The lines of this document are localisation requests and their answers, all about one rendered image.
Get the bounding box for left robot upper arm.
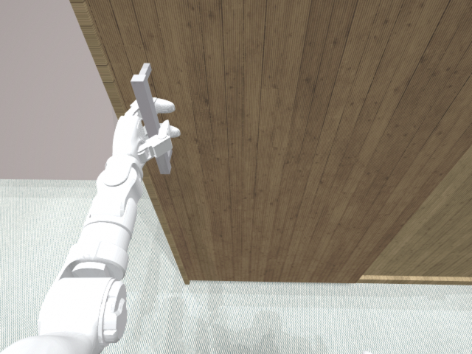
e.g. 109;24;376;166
0;277;127;354

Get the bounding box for wardrobe door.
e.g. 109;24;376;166
86;0;472;283
363;145;472;277

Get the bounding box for left robot hand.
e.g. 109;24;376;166
112;97;181;168

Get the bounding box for handle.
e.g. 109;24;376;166
131;63;173;174

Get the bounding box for robot left forearm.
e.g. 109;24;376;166
38;155;143;335

